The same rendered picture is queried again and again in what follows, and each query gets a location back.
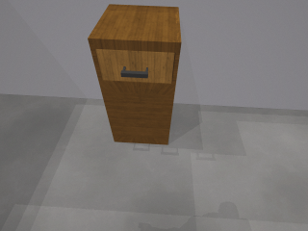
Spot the cabinet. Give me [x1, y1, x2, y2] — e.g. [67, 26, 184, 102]
[88, 4, 182, 145]

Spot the drawer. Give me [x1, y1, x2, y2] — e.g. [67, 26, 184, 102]
[95, 49, 175, 84]

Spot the handle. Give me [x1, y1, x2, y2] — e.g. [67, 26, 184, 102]
[120, 66, 148, 79]

